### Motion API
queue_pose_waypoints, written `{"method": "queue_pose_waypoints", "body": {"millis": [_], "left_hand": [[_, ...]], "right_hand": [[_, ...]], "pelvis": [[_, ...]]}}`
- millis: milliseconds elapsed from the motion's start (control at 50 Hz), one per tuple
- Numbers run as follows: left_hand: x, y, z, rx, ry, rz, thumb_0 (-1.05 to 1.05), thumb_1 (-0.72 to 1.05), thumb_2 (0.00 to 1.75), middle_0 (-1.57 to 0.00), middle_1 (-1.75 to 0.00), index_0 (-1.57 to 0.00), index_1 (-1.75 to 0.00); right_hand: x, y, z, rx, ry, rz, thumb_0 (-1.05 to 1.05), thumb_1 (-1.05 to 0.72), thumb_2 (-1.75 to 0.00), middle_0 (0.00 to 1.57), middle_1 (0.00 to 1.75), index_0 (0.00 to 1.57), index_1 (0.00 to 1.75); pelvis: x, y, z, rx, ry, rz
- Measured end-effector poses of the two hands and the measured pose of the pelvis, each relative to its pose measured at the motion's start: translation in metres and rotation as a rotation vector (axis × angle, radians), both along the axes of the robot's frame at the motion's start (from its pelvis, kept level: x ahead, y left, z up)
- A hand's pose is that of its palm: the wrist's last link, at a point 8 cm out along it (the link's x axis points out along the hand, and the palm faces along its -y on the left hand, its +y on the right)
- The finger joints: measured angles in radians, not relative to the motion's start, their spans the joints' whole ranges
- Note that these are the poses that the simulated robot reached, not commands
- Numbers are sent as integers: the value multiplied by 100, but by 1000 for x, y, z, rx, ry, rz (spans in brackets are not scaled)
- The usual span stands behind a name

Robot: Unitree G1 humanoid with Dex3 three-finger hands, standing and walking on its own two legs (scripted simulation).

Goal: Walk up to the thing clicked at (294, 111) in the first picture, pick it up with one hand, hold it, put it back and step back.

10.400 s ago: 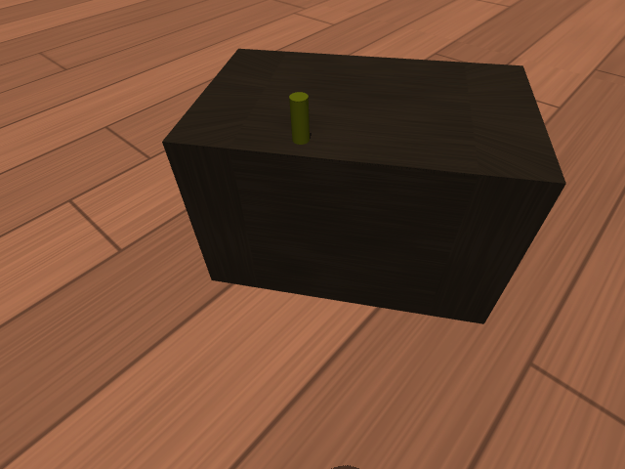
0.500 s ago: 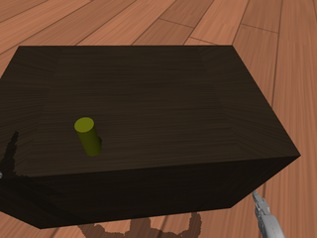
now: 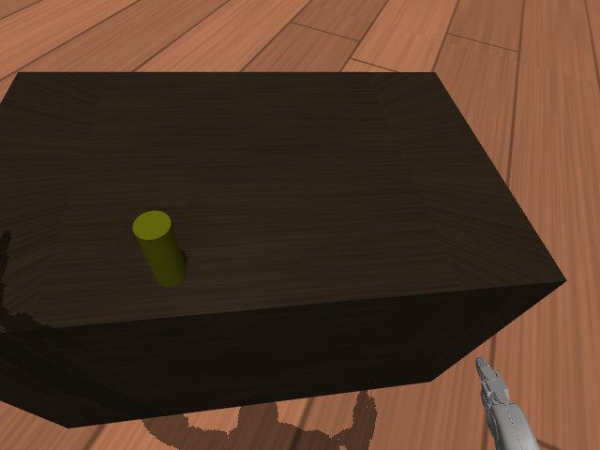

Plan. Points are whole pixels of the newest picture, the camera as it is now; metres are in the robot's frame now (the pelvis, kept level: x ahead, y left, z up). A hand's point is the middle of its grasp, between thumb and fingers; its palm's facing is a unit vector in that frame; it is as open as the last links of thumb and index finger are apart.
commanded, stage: go down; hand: left
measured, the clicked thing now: (162, 251) +0.42 +0.19 +0.00
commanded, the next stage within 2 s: approach in 0.60 s
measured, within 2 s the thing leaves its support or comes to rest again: neither
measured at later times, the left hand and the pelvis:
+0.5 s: hand out of the picture +0.35 +0.38 +0.11, palm faces +0.19 -0.98 +0.00, open 17.5 cm; pelvis +0.01 +0.00 +0.00, yaw +0 degrees
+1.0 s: hand (33, 269) +0.37 +0.33 +0.04, palm faces +0.11 -0.99 +0.05, open 17.6 cm; pelvis -0.01 +0.00 -0.01, yaw +0 degrees
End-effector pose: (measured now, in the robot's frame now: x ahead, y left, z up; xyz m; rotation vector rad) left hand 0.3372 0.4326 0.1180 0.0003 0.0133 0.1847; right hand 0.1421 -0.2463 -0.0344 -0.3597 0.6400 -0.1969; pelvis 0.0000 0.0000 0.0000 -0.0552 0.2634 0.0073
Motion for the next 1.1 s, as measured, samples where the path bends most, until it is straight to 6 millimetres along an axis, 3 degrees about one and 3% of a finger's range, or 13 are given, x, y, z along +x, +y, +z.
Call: {"method": "queue_pose_waypoints", "body": {"millis": [220,380,540,740,920,1100], "left_hand": [[2,-1,-1,1,13,-12,-2,-55,6,-6,-5,-5,-5],[-4,-4,-6,-12,19,-5,-2,-55,6,-6,-5,-5,-5],[-15,-9,-11,-8,14,2,-2,-56,6,-6,-5,-5,-5],[-13,-12,-15,-20,9,-9,-2,-57,5,-6,-5,-6,-5],[-4,-30,-52,-43,59,-36,-2,-57,4,-7,-6,-5,-7],[33,-96,-114,-104,79,-119,-2,-59,5,-6,-6,-5,-7]], "right_hand": [[7,7,-1,8,-1,9,-1,52,-6,6,5,5,5],[12,1,2,5,-14,-3,-1,51,-6,6,5,6,5],[11,-3,0,3,6,9,-1,51,-6,6,5,5,5],[8,-9,0,-12,-6,3,-1,51,-6,6,5,5,5],[-1,-1,-13,1,28,25,-1,53,-5,6,5,5,5],[4,-4,2,-52,-39,42,-1,54,-5,6,5,6,5]], "pelvis": [[8,3,1,-2,4,-1],[13,3,1,1,-4,-3],[10,-1,2,4,-14,6],[2,-5,-1,6,-9,9],[-6,-4,-9,2,22,6],[-13,-2,-23,-6,61,-4]]}}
